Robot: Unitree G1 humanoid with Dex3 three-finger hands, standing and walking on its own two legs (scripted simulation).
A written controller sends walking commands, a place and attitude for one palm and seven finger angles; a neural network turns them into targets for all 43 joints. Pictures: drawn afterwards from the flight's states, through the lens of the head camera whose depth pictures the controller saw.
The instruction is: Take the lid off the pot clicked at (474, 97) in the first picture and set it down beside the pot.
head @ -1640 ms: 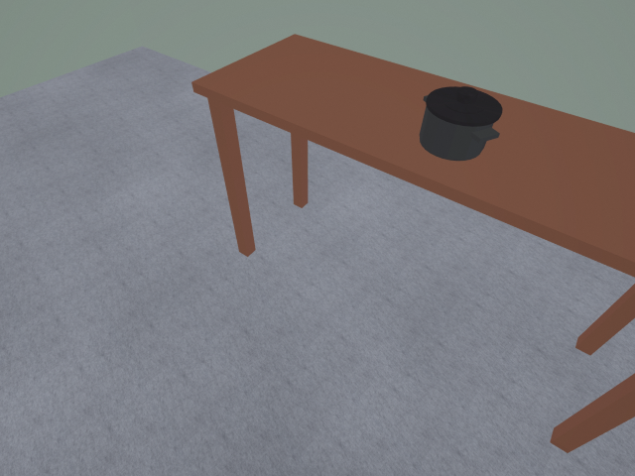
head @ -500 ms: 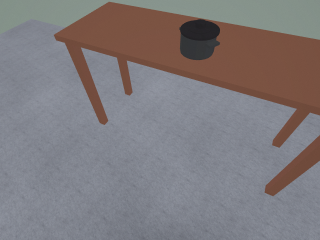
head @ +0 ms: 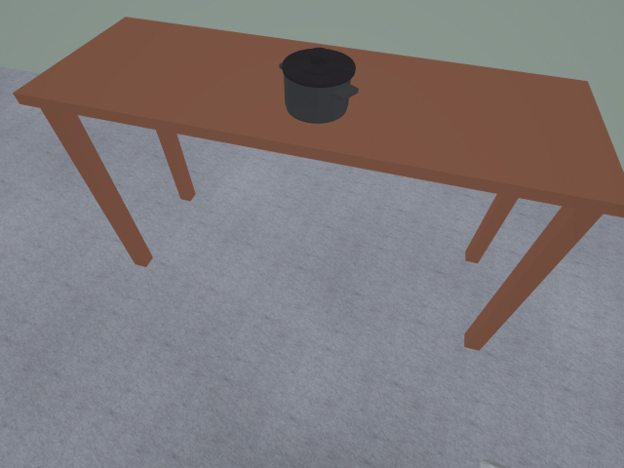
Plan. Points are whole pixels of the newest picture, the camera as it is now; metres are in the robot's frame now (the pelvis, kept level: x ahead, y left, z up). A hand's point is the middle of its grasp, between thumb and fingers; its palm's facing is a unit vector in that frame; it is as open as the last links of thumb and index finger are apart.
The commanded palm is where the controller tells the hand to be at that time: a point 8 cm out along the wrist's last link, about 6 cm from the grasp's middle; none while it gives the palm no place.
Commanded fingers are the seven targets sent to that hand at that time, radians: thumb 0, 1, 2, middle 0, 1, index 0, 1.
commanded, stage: turn to face it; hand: left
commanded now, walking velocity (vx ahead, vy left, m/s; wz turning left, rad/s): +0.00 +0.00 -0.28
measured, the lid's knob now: (319, 56) +0.87 +0.09 +0.09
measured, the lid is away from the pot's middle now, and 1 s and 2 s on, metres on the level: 0.00 0.00 0.00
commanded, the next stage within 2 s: take the last steps up to it in 0.16 s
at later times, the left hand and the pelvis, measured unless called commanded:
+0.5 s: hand out of the picture +0.11 +0.19 -0.17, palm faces -0.24 -0.96 -0.16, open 7.4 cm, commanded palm none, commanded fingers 0.00 0.90 0.90 -0.20 -0.30 -0.20 -0.30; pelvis +0.01 +0.03 +0.00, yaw -11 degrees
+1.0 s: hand out of the picture +0.11 +0.21 -0.20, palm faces -0.05 -0.98 -0.17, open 7.3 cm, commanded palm none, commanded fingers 0.00 0.90 0.90 -0.20 -0.30 -0.20 -0.30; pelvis +0.19 +0.03 -0.03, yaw -8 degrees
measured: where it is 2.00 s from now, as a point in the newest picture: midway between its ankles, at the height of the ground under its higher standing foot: (311, 425)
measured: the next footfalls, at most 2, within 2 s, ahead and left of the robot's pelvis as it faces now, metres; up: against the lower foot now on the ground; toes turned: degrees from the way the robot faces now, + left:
left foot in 0.06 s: +0.03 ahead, +0.13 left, +0.00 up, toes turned -3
right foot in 0.56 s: +0.02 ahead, -0.09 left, +0.00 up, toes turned -15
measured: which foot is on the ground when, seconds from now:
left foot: up 0.00-0.04, down 0.06-0.56, up 0.58-0.96, down 0.98-1.00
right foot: down 0.00-0.06, up 0.08-0.54, down 0.56-1.00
